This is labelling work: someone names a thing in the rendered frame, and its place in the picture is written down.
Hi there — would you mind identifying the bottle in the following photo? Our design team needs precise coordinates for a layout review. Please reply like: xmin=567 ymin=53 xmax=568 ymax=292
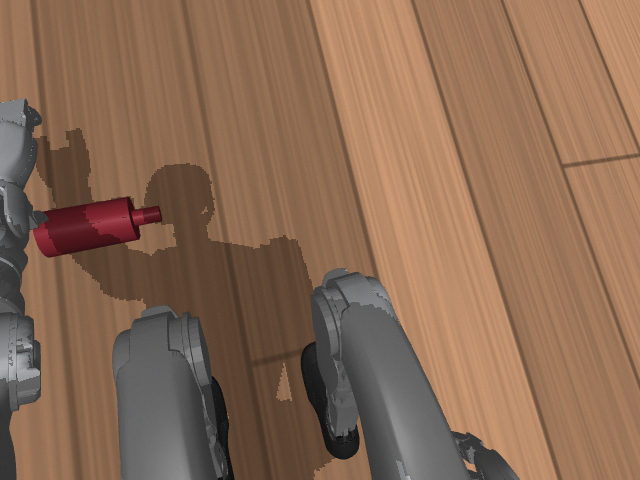
xmin=33 ymin=197 xmax=162 ymax=258

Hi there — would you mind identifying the right robot hand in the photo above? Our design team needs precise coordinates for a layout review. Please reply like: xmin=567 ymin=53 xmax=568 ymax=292
xmin=452 ymin=431 xmax=520 ymax=480

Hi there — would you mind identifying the left robot hand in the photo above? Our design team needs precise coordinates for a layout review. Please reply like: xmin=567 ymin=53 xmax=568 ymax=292
xmin=0 ymin=98 xmax=49 ymax=230

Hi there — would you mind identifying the left robot foot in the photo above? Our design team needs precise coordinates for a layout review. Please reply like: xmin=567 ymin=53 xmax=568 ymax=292
xmin=211 ymin=376 xmax=234 ymax=480

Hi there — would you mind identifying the left robot arm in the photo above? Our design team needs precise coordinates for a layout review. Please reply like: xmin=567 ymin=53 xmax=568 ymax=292
xmin=0 ymin=180 xmax=41 ymax=480

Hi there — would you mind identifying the right robot foot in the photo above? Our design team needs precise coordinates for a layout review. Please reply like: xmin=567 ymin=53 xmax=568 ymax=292
xmin=301 ymin=341 xmax=360 ymax=460

